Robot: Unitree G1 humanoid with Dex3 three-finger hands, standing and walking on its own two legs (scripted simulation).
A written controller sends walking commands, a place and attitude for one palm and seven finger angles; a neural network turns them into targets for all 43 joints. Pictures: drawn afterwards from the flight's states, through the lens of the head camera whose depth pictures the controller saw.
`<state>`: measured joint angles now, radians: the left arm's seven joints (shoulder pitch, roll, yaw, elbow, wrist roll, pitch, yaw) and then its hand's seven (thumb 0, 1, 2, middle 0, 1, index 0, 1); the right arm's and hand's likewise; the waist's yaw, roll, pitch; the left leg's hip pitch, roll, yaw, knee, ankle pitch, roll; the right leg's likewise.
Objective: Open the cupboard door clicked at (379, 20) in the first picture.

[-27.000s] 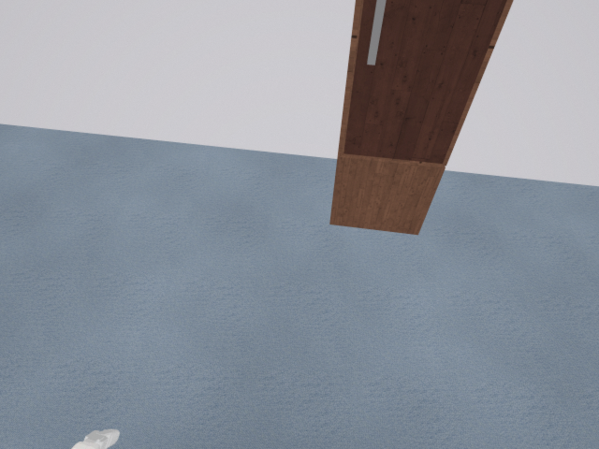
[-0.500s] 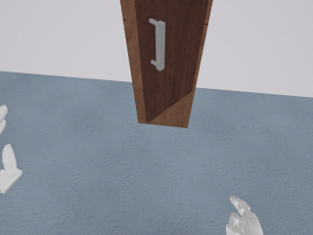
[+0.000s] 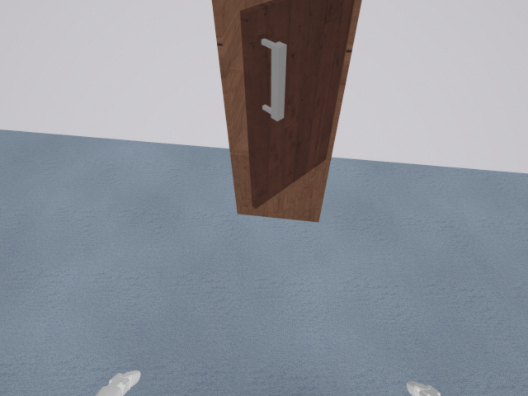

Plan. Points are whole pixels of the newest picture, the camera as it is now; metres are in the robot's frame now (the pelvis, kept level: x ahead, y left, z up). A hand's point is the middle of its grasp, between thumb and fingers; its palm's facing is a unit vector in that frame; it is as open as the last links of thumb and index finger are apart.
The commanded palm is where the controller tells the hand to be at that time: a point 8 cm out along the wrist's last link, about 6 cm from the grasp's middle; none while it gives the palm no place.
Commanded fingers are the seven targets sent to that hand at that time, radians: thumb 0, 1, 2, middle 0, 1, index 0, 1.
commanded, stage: let the arm hang, fingers relaxed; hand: left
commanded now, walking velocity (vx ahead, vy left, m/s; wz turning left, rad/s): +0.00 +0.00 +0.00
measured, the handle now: (272, 81) +0.74 +0.01 +0.11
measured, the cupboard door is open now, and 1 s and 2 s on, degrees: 50 50 50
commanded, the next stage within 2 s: look to check the result in 0.86 s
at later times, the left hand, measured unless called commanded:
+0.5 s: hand out of the picture -0.07 +0.18 -0.16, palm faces +0.05 -0.97 -0.23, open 7.4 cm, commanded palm none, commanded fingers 0.00 0.90 0.90 -0.20 -0.30 -0.20 -0.30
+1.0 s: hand out of the picture +0.00 +0.17 -0.16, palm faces +0.04 -0.98 -0.21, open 7.4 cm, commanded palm none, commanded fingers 0.00 0.90 0.90 -0.20 -0.30 -0.20 -0.30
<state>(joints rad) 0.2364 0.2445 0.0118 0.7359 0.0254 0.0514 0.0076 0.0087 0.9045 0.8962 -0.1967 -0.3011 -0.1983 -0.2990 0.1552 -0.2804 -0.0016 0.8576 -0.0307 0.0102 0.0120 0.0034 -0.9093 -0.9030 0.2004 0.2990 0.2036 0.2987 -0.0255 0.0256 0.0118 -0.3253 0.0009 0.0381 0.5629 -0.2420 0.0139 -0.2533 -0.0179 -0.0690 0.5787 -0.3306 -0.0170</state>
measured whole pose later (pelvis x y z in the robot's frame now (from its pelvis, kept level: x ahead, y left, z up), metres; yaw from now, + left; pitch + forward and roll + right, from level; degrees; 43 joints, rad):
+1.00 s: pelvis +0.00 +0.00 +0.01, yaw +0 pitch -1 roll +0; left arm 0.27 0.15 0.02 1.14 0.01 -0.01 0.04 0.00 0.91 0.90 -0.20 -0.30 -0.20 -0.30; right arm 0.29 -0.14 -0.01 1.14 -0.02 0.01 -0.03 0.00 -0.91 -0.90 0.20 0.30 0.20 0.30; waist -0.01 0.01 0.06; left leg -0.23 0.00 0.03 0.43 -0.18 0.01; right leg -0.15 -0.01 -0.08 0.43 -0.26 -0.02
